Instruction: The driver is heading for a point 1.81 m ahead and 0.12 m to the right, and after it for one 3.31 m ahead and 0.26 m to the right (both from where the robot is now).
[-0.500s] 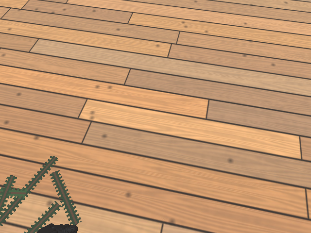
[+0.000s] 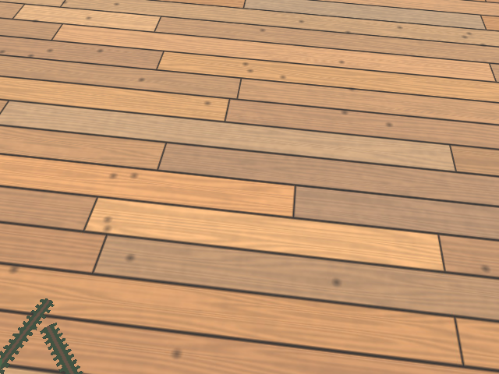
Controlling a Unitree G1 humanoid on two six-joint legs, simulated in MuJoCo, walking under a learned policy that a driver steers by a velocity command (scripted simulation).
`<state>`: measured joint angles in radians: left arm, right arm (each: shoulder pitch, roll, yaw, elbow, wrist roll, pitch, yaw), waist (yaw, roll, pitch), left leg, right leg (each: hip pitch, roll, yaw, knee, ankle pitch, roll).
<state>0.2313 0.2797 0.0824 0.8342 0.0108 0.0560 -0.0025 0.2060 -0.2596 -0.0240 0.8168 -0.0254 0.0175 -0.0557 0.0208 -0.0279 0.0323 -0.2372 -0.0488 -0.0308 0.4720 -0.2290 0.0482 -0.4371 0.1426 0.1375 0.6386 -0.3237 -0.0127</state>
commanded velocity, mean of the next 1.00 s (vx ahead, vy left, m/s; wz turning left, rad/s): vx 0.01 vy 0.00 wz -0.12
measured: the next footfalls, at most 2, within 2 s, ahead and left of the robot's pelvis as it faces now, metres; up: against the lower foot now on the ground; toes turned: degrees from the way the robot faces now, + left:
right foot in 0.38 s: -0.01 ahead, -0.12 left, +0.00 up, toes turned -15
left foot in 0.90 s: +0.00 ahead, +0.06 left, +0.00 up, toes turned -6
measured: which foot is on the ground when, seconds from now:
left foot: down 0.00-0.38, up 0.40-0.88, down 0.90-1.00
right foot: up 0.00-0.36, down 0.38-0.90, up 0.92-1.00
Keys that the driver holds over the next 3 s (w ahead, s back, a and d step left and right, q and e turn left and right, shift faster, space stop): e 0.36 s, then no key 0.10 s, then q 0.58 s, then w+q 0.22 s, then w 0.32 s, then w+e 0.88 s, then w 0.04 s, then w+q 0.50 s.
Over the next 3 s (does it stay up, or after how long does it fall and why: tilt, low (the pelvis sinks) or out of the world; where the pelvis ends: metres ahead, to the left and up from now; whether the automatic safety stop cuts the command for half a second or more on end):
stays up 0.85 -0.06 -0.02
